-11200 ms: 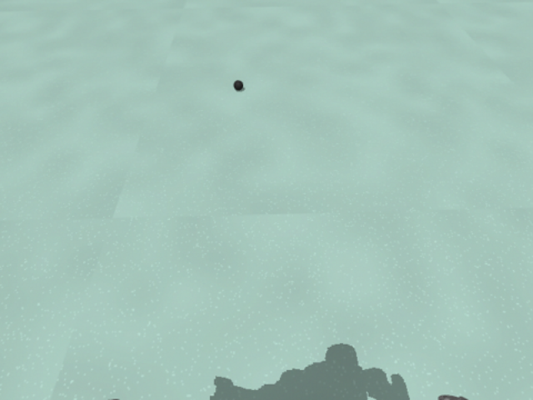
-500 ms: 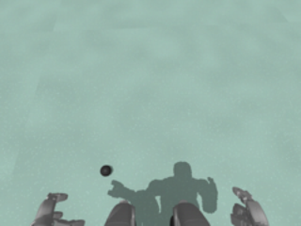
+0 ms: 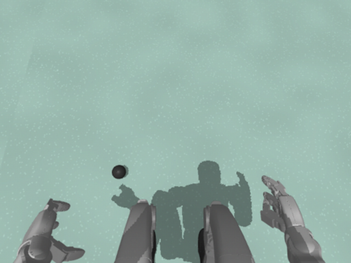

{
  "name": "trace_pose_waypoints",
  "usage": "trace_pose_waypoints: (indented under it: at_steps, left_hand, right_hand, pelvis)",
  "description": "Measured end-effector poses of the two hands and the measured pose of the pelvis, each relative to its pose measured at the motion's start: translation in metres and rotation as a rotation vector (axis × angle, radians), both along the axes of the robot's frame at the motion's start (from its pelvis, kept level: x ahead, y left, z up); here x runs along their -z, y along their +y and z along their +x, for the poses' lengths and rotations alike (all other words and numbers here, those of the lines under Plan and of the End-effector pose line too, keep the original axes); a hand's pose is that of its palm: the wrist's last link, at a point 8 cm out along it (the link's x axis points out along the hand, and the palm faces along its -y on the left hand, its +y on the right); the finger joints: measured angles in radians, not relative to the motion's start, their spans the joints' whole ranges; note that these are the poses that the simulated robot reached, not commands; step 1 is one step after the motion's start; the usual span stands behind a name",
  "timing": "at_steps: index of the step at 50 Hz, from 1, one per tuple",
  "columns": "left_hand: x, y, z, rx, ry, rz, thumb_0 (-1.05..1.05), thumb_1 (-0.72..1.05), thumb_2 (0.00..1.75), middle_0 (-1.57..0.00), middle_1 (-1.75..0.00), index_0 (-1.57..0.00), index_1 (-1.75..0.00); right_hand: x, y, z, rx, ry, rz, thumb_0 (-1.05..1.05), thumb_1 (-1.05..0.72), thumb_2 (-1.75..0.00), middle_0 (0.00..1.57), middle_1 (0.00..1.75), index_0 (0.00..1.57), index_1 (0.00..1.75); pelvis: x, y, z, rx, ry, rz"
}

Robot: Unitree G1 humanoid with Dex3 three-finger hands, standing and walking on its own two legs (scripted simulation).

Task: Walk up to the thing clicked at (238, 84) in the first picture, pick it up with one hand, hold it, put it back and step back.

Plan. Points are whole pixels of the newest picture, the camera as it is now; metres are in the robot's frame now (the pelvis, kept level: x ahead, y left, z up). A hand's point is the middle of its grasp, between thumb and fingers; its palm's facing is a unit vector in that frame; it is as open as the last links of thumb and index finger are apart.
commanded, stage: rise first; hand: left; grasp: from above
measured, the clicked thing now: (119, 171) +0.41 +0.27 -0.58
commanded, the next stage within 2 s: approach in 1.78 s
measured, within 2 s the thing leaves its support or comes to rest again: neither
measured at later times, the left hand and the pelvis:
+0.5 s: hand (84, 195) +0.28 +0.33 -0.34, palm faces -0.46 -0.30 -0.83, open 14.1 cm; pelvis -0.07 +0.00 -0.21, yaw -4 degrees
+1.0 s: hand (92, 182) +0.34 +0.33 -0.42, palm faces -0.45 -0.09 -0.89, open 14.0 cm; pelvis -0.07 +0.00 -0.27, yaw -6 degrees
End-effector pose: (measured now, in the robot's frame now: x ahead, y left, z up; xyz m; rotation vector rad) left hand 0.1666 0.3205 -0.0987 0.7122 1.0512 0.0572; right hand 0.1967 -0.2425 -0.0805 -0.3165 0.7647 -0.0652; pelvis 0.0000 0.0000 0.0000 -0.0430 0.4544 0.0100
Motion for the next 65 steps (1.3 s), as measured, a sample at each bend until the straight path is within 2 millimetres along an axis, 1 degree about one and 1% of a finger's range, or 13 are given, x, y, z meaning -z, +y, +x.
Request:
trace_pose_waypoints:
  at_steps: [3, 6, 11, 17, 20, 23, 27, 31, 35, 38, 43, 51, 65]
  left_hand:
    - [0.025, 0.005, 0.016, 0.093, -0.021, 0.044, 0.00, -0.54, 0.97, -0.10, -1.05, -0.10, -1.04]
    - [0.051, 0.008, 0.035, 0.202, -0.055, 0.087, 0.00, -0.53, 0.97, -0.10, -1.05, -0.11, -1.04]
    - [0.095, 0.012, 0.066, 0.343, -0.117, 0.180, 0.00, -0.52, 0.97, -0.10, -1.05, -0.10, -1.04]
    - [0.145, 0.012, 0.095, 0.447, -0.163, 0.262, 0.00, -0.53, 0.99, -0.08, -1.05, -0.09, -1.05]
    - [0.164, 0.014, 0.105, 0.496, -0.175, 0.300, 0.00, -0.54, 1.01, -0.08, -1.04, -0.08, -1.05]
    - [0.179, 0.016, 0.114, 0.542, -0.189, 0.329, 0.00, -0.54, 1.02, -0.08, -1.04, -0.07, -1.04]
    - [0.192, 0.020, 0.126, 0.597, -0.207, 0.363, 0.00, -0.54, 1.03, -0.08, -1.03, -0.07, -1.04]
    - [0.205, 0.022, 0.136, 0.645, -0.217, 0.380, 0.00, -0.55, 1.04, -0.08, -1.02, -0.07, -1.03]
    - [0.219, 0.020, 0.145, 0.701, -0.220, 0.394, 0.00, -0.55, 1.04, -0.07, -1.01, -0.07, -1.02]
    - [0.228, 0.018, 0.152, 0.734, -0.232, 0.407, 0.00, -0.54, 1.03, -0.07, -1.01, -0.07, -1.02]
    - [0.243, 0.015, 0.165, 0.763, -0.253, 0.440, 0.00, -0.53, 1.02, -0.07, -1.01, -0.07, -1.01]
    - [0.264, 0.016, 0.180, 0.785, -0.246, 0.487, 0.00, -0.50, 0.99, -0.07, -1.03, -0.09, -1.02]
    - [0.284, 0.013, 0.195, 0.830, -0.241, 0.492, 0.00, -0.50, 0.97, -0.07, -1.04, -0.09, -1.02]
  right_hand:
    - [0.030, -0.007, -0.002, -0.009, 0.019, -0.012, 0.01, -0.90, -0.90, 0.21, 0.30, 0.21, 0.30]
    - [0.065, -0.015, -0.007, -0.013, 0.052, -0.024, 0.00, -0.90, -0.89, 0.21, 0.30, 0.21, 0.30]
    - [0.129, -0.027, -0.025, -0.009, 0.134, -0.032, 0.00, -0.90, -0.90, 0.21, 0.30, 0.21, 0.30]
    - [0.198, -0.032, -0.065, 0.010, 0.258, -0.026, 0.01, -0.90, -0.90, 0.21, 0.30, 0.20, 0.30]
    - [0.223, -0.032, -0.089, 0.023, 0.320, -0.026, 0.01, -0.89, -0.89, 0.21, 0.30, 0.20, 0.30]
    - [0.240, -0.032, -0.113, 0.040, 0.374, -0.030, 0.01, -0.89, -0.89, 0.21, 0.30, 0.20, 0.30]
    - [0.254, -0.032, -0.143, 0.067, 0.430, -0.040, 0.01, -0.89, -0.89, 0.21, 0.30, 0.21, 0.30]
    - [0.260, -0.032, -0.166, 0.093, 0.472, -0.054, 0.00, -0.89, -0.90, 0.21, 0.30, 0.21, 0.30]
    - [0.264, -0.034, -0.182, 0.107, 0.510, -0.072, 0.00, -0.90, -0.90, 0.21, 0.30, 0.21, 0.30]
    - [0.267, -0.036, -0.189, 0.111, 0.539, -0.086, 0.00, -0.90, -0.90, 0.21, 0.30, 0.21, 0.30]
    - [0.275, -0.040, -0.191, 0.108, 0.576, -0.104, 0.00, -0.90, -0.90, 0.21, 0.30, 0.21, 0.30]
    - [0.293, -0.041, -0.182, 0.087, 0.601, -0.113, 0.00, -0.90, -0.90, 0.21, 0.30, 0.21, 0.30]
    - [0.311, -0.039, -0.176, 0.072, 0.651, -0.110, 0.00, -0.91, -0.90, 0.21, 0.30, 0.21, 0.30]
  pelvis:
    - [0.026, -0.002, -0.006, 0.003, 0.044, 0.001]
    - [0.055, -0.002, -0.013, 0.007, 0.086, -0.001]
    - [0.106, -0.004, -0.027, 0.015, 0.130, -0.005]
    - [0.157, -0.005, -0.046, 0.029, 0.146, -0.015]
    - [0.178, -0.005, -0.055, 0.035, 0.143, -0.022]
    - [0.196, -0.004, -0.063, 0.039, 0.132, -0.030]
    - [0.214, -0.002, -0.070, 0.043, 0.116, -0.043]
    - [0.227, 0.001, -0.075, 0.048, 0.102, -0.057]
    - [0.237, 0.003, -0.076, 0.051, 0.096, -0.068]
    - [0.244, 0.004, -0.076, 0.052, 0.097, -0.073]
    - [0.255, 0.004, -0.073, 0.052, 0.102, -0.075]
    - [0.271, 0.002, -0.069, 0.056, 0.106, -0.075]
    - [0.284, 0.001, -0.060, 0.063, 0.120, -0.074]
